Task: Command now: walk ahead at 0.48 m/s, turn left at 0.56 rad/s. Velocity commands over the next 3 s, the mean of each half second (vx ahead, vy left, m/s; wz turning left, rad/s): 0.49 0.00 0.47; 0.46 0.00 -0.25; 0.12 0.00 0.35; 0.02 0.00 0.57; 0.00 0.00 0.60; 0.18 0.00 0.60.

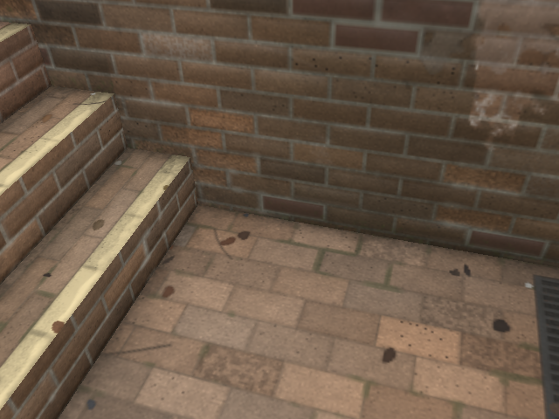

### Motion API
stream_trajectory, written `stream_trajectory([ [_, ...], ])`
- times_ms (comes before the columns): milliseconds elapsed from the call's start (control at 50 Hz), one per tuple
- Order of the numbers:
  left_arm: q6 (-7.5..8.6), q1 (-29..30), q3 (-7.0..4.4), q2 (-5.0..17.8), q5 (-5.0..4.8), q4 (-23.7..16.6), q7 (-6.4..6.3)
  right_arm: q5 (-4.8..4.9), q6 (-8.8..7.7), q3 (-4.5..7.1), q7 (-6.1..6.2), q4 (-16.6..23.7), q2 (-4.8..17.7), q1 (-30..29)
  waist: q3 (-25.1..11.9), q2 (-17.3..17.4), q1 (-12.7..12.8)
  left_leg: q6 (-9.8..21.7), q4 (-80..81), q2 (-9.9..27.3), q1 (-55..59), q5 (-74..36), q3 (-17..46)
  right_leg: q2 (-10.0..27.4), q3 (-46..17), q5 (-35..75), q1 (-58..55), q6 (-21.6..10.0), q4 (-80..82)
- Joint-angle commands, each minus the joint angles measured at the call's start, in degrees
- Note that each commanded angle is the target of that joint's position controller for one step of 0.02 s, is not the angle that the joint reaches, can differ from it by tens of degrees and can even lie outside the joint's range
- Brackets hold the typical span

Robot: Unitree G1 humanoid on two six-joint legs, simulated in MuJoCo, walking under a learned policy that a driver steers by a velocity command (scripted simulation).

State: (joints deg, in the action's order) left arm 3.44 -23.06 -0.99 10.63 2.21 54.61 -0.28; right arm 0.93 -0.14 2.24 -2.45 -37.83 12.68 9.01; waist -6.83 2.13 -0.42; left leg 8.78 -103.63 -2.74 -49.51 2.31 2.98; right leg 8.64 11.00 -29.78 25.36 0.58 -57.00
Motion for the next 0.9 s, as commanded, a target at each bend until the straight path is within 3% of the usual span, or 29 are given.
stream_trajectory([
  [20,1.77,6.2,0.24,0.83,0.26,-4.84,-0.78,-0.62,1.58,-1.69,1.39,2.5,-3.18,3.52,14.61,-7.35,-3.38,-3.65,6.77,3.82,-5.79,2.14,1.76,11.31,-12.92,-4.18,6.25,-6.37,38.75],
  [40,2.02,6.11,0.18,1.6,0.2,-5.61,-1.54,-0.96,1.38,-0.65,1.45,2.86,-1.03,2.65,12.63,-6.53,-3.24,-4.15,9.72,4.75,-6.0,-0.4,1.64,11.23,-11.54,1.37,1.27,-6.21,41.62],
  [80,2.83,3.73,-0.33,4.27,-0.21,-5.99,-2.62,-1.0,1.42,-0.01,1.45,3.61,0.47,1.05,11.12,-4.9,-2.12,-5.24,14.19,6.39,-7.82,-4.46,1.36,11.75,-8.38,6.42,-6.66,-6.46,44.11],
  [140,2.86,-1.02,-1.0,6.14,-0.15,-5.72,-2.7,0.08,1.65,0.44,0.6,3.9,0.98,-1.8,10.14,-2.84,0.7,-4.36,24.18,7.99,-8.57,-5.37,-1.32,10.43,-2.06,11.36,-18.64,-6.3,45.21],
  [160,2.9,-1.75,-1.42,7.24,-0.29,-5.9,-2.8,0.42,1.54,0.12,0.19,4.9,-0.03,-3.84,9.83,-2.88,1.22,-3.57,30.32,8.83,-6.25,-5.38,-2.39,9.77,-0.41,12.01,-20.81,-6.36,46.27],
  [220,2.17,-1.21,-2.44,9.43,-0.99,-6.94,-2.77,2.11,1.92,0.27,-0.67,5.51,-0.35,-7.68,12.73,-6.03,3.14,-3.63,46.78,9.69,2.52,-2.73,-6.64,9.98,3.65,14.12,-23.16,-7.53,49.87],
  [280,1.02,-0.56,-3.48,12.12,-2.28,-7.09,-1.56,2.21,1.73,1.27,-1.15,6.02,1.33,-9.17,16.1,-6.76,3.74,-2.57,58.39,7.5,10.71,3.12,-11.89,10.63,6.02,25.97,-26.87,-9.05,49.97],
  [320,0.11,2.03,-4.48,14.92,-4.29,-7.51,-0.7,1.81,1.36,2.35,-1.12,5.52,3.37,-4.74,15.01,-10.61,1.31,-2.13,62.05,4.68,15.77,10.74,-15.14,10.93,7.06,51.29,-30.46,-9.17,40.78],
  [340,-0.13,3.74,-5.04,16.55,-5.24,-7.62,-0.3,1.76,1.29,3.27,-1.08,4.63,4.88,0.29,12.14,-11.96,-1.77,-0.88,65.13,2.71,22.3,11.26,-15.98,10.62,7.59,62.5,-30.83,-8.81,33.6],
  [360,-0.39,4.29,-4.92,16.35,-5.66,-7.53,-0.11,1.2,0.99,4.92,-0.82,2.11,7.6,9.36,7.14,-9.94,-6.29,1.35,73.42,-0.12,34.93,6.44,-15.01,8.43,7.91,65.85,-28.56,-8.01,22.69],
  [380,0.22,2.49,-3.85,13.64,-4.21,-7.47,-0.35,0.42,1.33,6.88,0.03,-0.59,12.0,17.93,2.19,-7.17,-9.18,2.15,71.48,0.42,52.03,5.44,-8.24,5.89,6.17,52.41,-16.64,-6.27,9.02],
  [400,1.15,-0.76,-0.79,3.34,-0.44,-10.9,-0.56,0.09,0.77,7.34,1.02,-1.8,17.92,19.78,-2.27,12.87,-2.85,9.32,72.96,14.88,69.37,7.23,17.06,-3.71,3.52,5.94,8.43,-1.84,-12.79],
  [420,3.08,0.84,-0.37,3.91,-3.36,-11.95,-0.22,-0.39,-0.93,5.57,0.85,-1.12,12.89,20.51,-13.64,10.28,-3.62,15.66,89.03,24.46,69.99,25.48,43.37,-9.59,-12.46,-1.19,13.87,-1.13,-27.31],
  [440,4.09,9.24,-1.66,8.58,-6.62,-13.63,0.4,-1.66,-2.35,4.28,0.48,-0.58,8.78,17.87,-6.7,3.83,-6.02,11.26,93.29,24.84,64.64,24.94,37.65,-7.3,-16.43,3.43,19.58,-2.94,-32.05],
  [460,4.9,12.81,-1.15,7.39,-6.66,-15.21,0.6,-1.8,-3.19,3.65,0.36,-0.37,8.36,14.59,-1.54,0.67,-4.11,8.65,91.61,24.83,56.39,22.14,30.19,-4.01,-17.1,8.64,20.92,-4.63,-30.42],
  [480,4.77,13.11,-0.9,6.97,-5.3,-14.69,0.59,-1.35,-4.03,2.73,0.19,-0.1,5.96,11.3,0.91,-2.54,-2.29,6.5,90.92,22.82,49.96,18.9,23.39,-1.52,-17.77,13.96,19.26,-5.07,-27.58],
  [520,3.48,8.24,-1.7,8.1,-4.9,-13.05,1.13,-1.84,-5.51,1.57,0.49,-0.57,3.41,8.91,2.46,-1.06,1.0,3.57,92.53,19.13,43.67,14.38,13.7,0.68,-19.14,20.48,14.8,-5.19,-22.45],
  [620,0.34,12.74,-2.17,6.68,-4.4,-13.52,1.23,-2.89,-6.65,1.6,1.29,-3.34,5.42,12.29,9.36,-0.25,0.52,1.67,95.39,16.02,39.71,-0.51,-1.97,-1.44,-19.57,27.72,23.24,-2.35,-14.87],
  [680,0.45,17.23,-2.54,6.32,-3.65,-14.81,1.58,-3.08,-6.78,1.17,2.41,-4.0,5.76,11.47,10.37,1.56,0.05,-0.46,95.63,13.64,38.12,-5.51,-8.61,-3.4,-17.14,36.14,22.09,-1.33,-3.34],
  [720,0.99,21.62,-2.23,5.48,-3.26,-15.97,2.11,-2.6,-6.79,1.14,3.56,-4.89,6.42,12.73,10.42,1.31,-1.74,-2.27,96.33,13.58,40.0,-6.71,-10.89,-3.93,-13.42,40.79,20.5,-1.22,4.73],
  [800,1.58,28.31,-1.26,2.92,-3.71,-18.74,4.19,-2.02,-5.76,1.58,4.57,-7.43,7.89,16.56,13.08,0.78,-4.69,-4.16,94.7,16.23,50.91,-13.13,-13.01,-5.18,-9.14,39.03,22.59,-2.85,17.35],
  [860,1.31,27.01,-2.07,4.96,-3.41,-20.24,4.86,-1.32,-4.25,2.19,5.21,-7.32,10.26,15.24,10.82,4.53,-2.74,-5.06,87.19,17.26,57.58,-38.28,-15.21,-9.14,-4.37,29.71,16.51,-5.41,21.18],
  [880,1.23,24.72,-2.53,6.27,-2.8,-20.45,4.79,-1.34,-3.69,2.39,5.57,-6.98,11.03,14.84,9.25,6.04,-1.14,-4.61,82.34,17.59,58.52,-50.13,-14.54,-11.09,-3.35,25.64,12.38,-6.6,21.08],
  [900,1.24,18.58,-3.4,8.13,-2.51,-19.54,4.53,-1.43,-3.27,2.41,5.72,-6.93,11.27,14.21,6.36,7.24,2.41,-4.38,74.92,17.47,59.09,-56.77,-13.36,-12.95,-3.33,24.51,6.25,-7.92,23.09],
])
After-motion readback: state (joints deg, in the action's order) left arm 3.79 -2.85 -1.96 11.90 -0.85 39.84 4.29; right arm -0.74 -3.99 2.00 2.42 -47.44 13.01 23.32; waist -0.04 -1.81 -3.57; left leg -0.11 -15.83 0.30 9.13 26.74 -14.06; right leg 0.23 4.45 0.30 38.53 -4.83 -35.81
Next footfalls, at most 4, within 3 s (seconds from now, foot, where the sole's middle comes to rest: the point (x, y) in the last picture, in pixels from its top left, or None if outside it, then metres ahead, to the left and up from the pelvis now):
0.38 left None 0.32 0.17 -0.72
0.94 right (286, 388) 0.73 0.03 -0.72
1.48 left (189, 377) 0.76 0.28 -0.72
1.94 right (276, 343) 0.86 0.06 -0.72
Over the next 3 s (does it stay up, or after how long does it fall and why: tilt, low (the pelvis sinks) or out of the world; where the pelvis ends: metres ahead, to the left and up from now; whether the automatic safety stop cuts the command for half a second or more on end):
stays up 0.75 0.16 0.07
